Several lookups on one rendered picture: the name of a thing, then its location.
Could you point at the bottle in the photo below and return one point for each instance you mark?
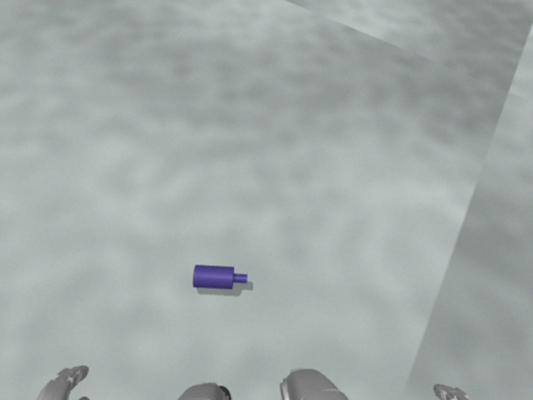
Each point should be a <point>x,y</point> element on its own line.
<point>216,277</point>

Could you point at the left robot hand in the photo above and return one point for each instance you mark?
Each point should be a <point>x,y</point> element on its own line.
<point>65,381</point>

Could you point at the right robot hand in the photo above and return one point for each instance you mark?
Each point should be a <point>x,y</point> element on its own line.
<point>444,392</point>

